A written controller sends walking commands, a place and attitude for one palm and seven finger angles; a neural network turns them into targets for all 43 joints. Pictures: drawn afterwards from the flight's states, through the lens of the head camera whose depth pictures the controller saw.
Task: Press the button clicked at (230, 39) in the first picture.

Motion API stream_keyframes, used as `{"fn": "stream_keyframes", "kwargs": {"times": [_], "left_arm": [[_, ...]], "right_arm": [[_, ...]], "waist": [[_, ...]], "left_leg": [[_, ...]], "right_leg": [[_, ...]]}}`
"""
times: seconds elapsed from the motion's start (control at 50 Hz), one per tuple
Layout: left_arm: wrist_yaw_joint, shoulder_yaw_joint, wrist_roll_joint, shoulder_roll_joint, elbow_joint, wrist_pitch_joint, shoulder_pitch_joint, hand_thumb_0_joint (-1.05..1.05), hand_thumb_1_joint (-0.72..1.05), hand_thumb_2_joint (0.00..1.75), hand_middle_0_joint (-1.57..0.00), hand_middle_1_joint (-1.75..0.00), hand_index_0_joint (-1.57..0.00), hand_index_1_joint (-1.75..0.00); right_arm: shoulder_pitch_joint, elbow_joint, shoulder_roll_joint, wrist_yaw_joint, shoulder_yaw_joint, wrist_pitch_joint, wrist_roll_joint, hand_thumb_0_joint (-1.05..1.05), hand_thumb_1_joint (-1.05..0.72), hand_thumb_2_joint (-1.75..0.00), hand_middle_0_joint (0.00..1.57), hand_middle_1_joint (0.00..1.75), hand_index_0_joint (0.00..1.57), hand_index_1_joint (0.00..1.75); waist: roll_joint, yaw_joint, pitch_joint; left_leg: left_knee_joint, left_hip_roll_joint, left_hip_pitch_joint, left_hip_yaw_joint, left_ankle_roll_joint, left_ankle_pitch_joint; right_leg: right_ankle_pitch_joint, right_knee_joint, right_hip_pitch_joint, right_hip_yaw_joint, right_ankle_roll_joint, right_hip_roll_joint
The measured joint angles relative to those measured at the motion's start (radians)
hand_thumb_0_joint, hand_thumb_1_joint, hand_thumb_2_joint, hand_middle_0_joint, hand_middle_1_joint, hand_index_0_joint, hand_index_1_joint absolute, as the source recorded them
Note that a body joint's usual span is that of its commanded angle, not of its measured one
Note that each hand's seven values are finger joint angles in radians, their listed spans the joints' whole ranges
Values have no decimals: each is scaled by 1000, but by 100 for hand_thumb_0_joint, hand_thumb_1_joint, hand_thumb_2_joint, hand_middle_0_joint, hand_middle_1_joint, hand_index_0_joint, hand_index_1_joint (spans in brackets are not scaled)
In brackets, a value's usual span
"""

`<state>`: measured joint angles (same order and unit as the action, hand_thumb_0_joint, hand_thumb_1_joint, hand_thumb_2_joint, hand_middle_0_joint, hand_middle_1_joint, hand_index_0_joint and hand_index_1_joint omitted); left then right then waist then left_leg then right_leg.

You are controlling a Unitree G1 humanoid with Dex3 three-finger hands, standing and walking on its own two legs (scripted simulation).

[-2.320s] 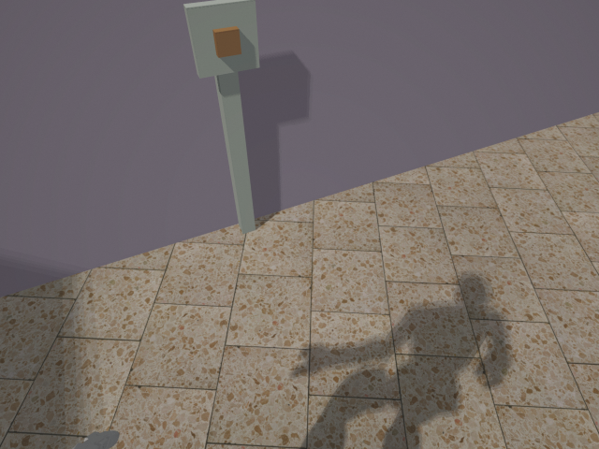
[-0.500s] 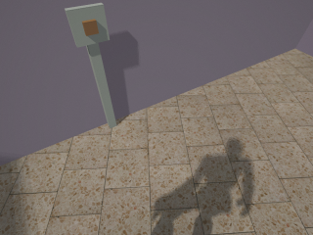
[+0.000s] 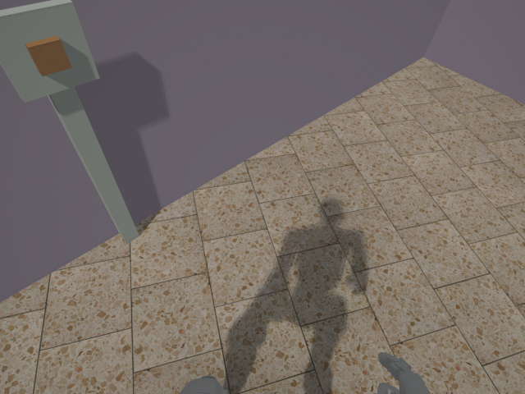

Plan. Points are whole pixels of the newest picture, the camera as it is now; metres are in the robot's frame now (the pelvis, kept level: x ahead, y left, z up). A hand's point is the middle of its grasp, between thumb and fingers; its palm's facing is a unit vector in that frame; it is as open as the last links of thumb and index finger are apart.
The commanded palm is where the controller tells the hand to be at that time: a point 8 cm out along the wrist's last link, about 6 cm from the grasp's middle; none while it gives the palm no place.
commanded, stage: walk to a spot facing it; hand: left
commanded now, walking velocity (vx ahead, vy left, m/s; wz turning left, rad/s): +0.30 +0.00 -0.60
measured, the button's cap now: (48, 55) +0.71 +0.57 +0.09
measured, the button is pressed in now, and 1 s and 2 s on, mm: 0 0 0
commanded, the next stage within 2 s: none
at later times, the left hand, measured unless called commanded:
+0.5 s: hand (227, 258) +0.39 +0.11 -0.13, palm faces -0.40 -0.90 -0.15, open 7.4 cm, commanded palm none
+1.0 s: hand (222, 228) +0.48 +0.14 -0.16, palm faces -0.44 -0.87 -0.23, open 7.3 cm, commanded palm none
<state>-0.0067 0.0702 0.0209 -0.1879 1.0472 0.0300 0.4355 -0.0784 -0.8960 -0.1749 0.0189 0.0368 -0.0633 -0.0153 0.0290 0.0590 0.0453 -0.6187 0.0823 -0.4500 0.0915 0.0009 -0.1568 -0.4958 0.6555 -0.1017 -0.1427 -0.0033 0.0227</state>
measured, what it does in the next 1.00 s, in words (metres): walks ahead, turning right: right foot, then left foot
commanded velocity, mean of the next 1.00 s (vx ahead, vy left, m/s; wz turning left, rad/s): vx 0.18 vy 0.00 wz -0.60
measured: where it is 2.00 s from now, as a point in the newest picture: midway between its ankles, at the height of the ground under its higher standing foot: (265, 353)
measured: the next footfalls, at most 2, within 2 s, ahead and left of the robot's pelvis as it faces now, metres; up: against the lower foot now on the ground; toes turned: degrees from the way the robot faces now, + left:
right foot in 0.56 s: +0.30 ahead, -0.15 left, +0.00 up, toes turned -29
left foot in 0.98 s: +0.49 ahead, +0.02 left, +0.00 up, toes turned -29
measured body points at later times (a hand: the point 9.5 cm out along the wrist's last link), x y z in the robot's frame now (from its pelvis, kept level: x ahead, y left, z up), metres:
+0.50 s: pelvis +0.17 +0.01 +0.02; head +0.22 +0.00 +0.46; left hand +0.41 +0.16 -0.12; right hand -0.01 -0.17 -0.12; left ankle +0.09 +0.12 -0.72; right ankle +0.25 -0.15 -0.69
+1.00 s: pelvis +0.33 -0.02 +0.01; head +0.35 -0.02 +0.45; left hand +0.50 +0.19 -0.14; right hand +0.35 -0.31 -0.10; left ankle +0.45 +0.04 -0.72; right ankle +0.26 -0.13 -0.71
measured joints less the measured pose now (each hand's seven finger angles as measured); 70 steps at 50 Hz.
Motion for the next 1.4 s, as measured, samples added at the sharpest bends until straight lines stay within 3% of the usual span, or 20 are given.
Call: {"fn": "stream_keyframes", "kwargs": {"times": [0.06,0.14,0.24,0.36,0.46,0.54,0.58,0.6,0.64,0.68,0.76,0.82,0.9,0.96,0.98,1.04,1.1,1.16,1.28,1.4], "left_arm": [[-6,22,1,-38,1,-24,-55,0,91,90,-20,-30,-20,-30],[-26,41,13,-76,-48,-38,-143,1,91,90,-20,-30,-19,-30],[-37,47,20,-76,-112,-51,-221,0,92,90,-19,-30,-19,-30],[-46,31,22,-53,-135,-70,-315,0,92,90,-19,-29,-19,-30],[-51,11,17,-20,-141,-74,-383,0,91,90,-19,-30,-19,-30],[-53,-6,16,2,-154,-51,-414,0,91,90,-19,-30,-19,-30],[-52,-14,15,-3,-164,-18,-407,0,91,90,-20,-30,-20,-30],[-44,-15,6,-1,-165,-2,-403,0,91,90,-20,-30,-20,-30],[-32,-21,-7,5,-159,7,-379,0,91,90,-20,-30,-20,-30],[-20,-23,-10,7,-141,3,-340,0,91,90,-20,-30,-20,-30],[1,-5,-5,3,-98,-2,-263,-1,92,90,-20,-30,-20,-30],[1,3,2,-13,-80,-10,-223,-1,93,90,-20,-30,-20,-30],[-1,11,4,-33,-80,-30,-187,0,92,90,-20,-30,-20,-30],[1,19,2,-44,-91,-49,-164,0,92,90,-20,-30,-20,-30],[2,21,-1,-47,-97,-56,-153,0,91,90,-20,-30,-20,-30],[-3,31,-2,-61,-98,-74,-153,0,91,90,-20,-30,-20,-30],[-19,40,5,-68,-99,-82,-153,0,91,90,-20,-30,-20,-30],[-27,42,4,-63,-109,-90,-157,0,91,90,-20,-30,-19,-30],[-30,39,3,-44,-130,-108,-198,0,91,90,-20,-30,-19,-30],[-26,24,4,-34,-154,-92,-264,0,91,90,-20,-30,-19,-30]], "right_arm": [[-17,0,18,-8,-12,-9,-6,1,-90,-90,20,30,20,30],[-100,-44,33,-24,-10,-12,-6,1,-90,-90,20,30,20,30],[-208,-101,7,-38,11,-16,0,0,-92,-90,20,30,20,30],[-317,-152,-15,-36,15,-10,-1,1,-92,-90,20,29,20,30],[-379,-178,-10,-33,9,4,-10,1,-91,-90,20,29,20,30],[-417,-186,3,-27,6,18,-11,1,-91,-90,20,29,20,30],[-442,-182,18,-17,0,30,0,1,-90,-90,20,30,20,30],[-426,-181,19,-16,-2,42,5,1,-90,-90,20,30,20,30],[-369,-170,13,-21,1,55,8,1,-90,-90,20,30,20,30],[-301,-143,8,-25,5,60,3,1,-90,-90,20,30,20,30],[-166,-62,0,-28,11,56,-4,1,-91,-90,20,29,20,30],[-78,-15,-6,-26,13,55,-3,1,-91,-90,20,29,20,30],[-1,23,-13,-24,9,56,3,1,-91,-90,20,29,20,30],[16,39,-17,-27,2,52,7,1,-91,-90,20,29,20,30],[14,44,-20,-29,-2,46,6,1,-91,-90,20,29,20,30],[10,46,-9,-26,-15,47,-3,1,-91,-90,20,30,20,30],[-16,41,4,-26,-23,53,-5,1,-90,-90,20,30,20,30],[-48,27,8,-30,-21,56,-3,1,-90,-90,20,30,20,30],[-117,-17,-5,-28,2,63,-4,1,-90,-90,20,30,20,30],[-172,-58,-43,-21,35,77,-8,1,-90,-90,20,30,20,30]], "waist": [[20,-8,5],[26,-21,-10],[17,-47,-29],[5,-92,-4],[-8,-134,33],[-29,-152,54],[-12,-142,47],[-16,-133,56],[-30,-131,73],[-39,-124,71],[-45,-104,41],[-47,-75,23],[-38,-31,10],[-23,-6,-2],[-23,-3,-10],[4,9,-5],[14,3,-4],[10,-10,-2],[-12,-47,11],[-44,-88,32]], "left_leg": [[-58,16,41,58,-30,-94],[60,16,153,116,-34,-93],[189,0,273,197,-43,-92],[250,-7,386,271,-29,-136],[240,13,457,326,6,-205],[135,72,479,363,51,-301],[-118,115,402,323,58,-330],[-303,121,327,242,60,-357],[-583,100,182,91,60,-340],[-676,92,67,20,64,-283],[-546,94,-80,-30,80,-226],[-407,83,-120,-44,88,-186],[-219,39,-79,-44,87,-162],[-47,-4,24,-27,80,-124],[22,-8,62,-20,61,-79],[-8,-2,79,25,-8,-78],[41,16,132,69,-18,-87],[97,31,176,111,-18,-72],[131,65,214,188,-12,-77],[44,126,200,264,24,-133]], "right_leg": [[2,445,-190,67,24,-4],[158,611,-379,171,17,-53],[293,546,-515,196,-14,-104],[365,343,-544,209,-30,-137],[335,145,-488,242,-4,-120],[258,7,-393,286,47,-62],[366,-56,-335,296,92,-48],[353,-7,-348,290,102,-38],[268,26,-327,277,99,-12],[245,-14,-285,255,88,9],[276,-103,-230,199,75,28],[274,-124,-212,155,64,31],[245,-107,-199,102,38,28],[203,-63,-196,67,11,25],[183,-35,-203,58,2,30],[-2,223,-287,77,-14,21],[25,445,-369,137,-34,-11],[80,510,-405,171,-51,-47],[88,346,-371,204,-65,-94],[122,67,-258,240,-38,-80]]}}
